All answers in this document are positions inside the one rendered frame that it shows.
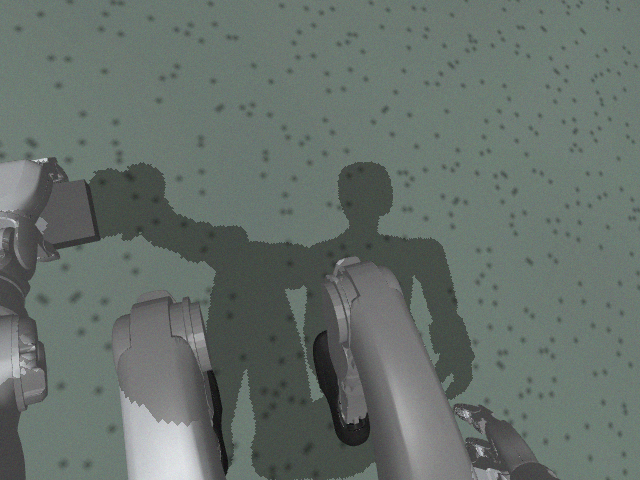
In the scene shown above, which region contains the left robot foot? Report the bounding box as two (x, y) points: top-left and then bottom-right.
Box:
(207, 370), (228, 476)

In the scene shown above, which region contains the left robot hand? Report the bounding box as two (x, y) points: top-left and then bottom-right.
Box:
(0, 157), (69, 262)

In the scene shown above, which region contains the right robot arm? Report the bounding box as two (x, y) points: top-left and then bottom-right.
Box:
(510, 462), (560, 480)

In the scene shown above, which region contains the right robot hand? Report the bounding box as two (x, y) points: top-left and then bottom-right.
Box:
(453, 403), (539, 480)

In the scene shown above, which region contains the small box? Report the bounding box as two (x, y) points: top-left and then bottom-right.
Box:
(35, 179), (101, 250)

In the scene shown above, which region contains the right robot foot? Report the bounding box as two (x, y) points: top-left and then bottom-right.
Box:
(313, 330), (370, 446)

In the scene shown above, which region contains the left robot arm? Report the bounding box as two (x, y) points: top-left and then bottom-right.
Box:
(0, 212), (48, 480)

